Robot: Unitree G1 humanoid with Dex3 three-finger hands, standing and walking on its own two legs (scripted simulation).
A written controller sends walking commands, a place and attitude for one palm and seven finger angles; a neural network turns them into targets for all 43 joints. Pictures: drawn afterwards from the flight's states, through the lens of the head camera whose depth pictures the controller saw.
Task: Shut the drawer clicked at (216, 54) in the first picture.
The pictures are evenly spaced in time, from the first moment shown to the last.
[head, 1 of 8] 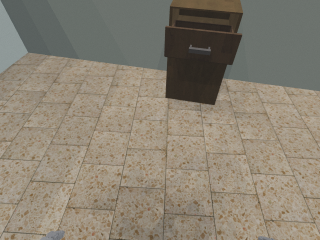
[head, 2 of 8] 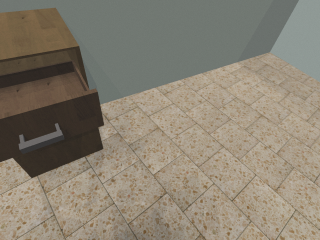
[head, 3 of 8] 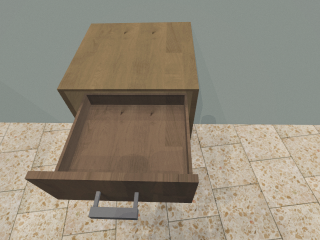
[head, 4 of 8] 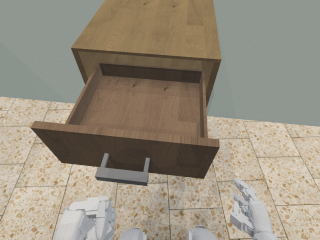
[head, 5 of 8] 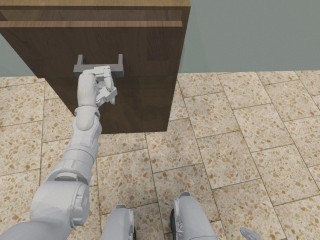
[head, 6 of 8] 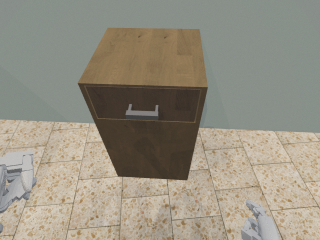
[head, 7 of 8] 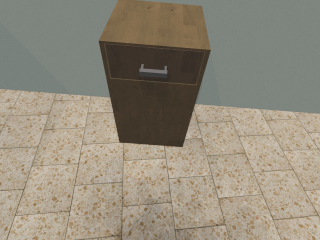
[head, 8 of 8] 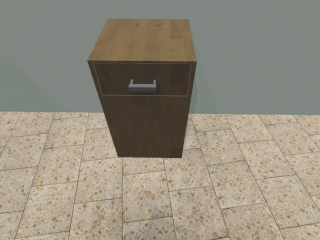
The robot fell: no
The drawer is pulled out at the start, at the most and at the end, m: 0.30 0.30 0.00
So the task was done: yes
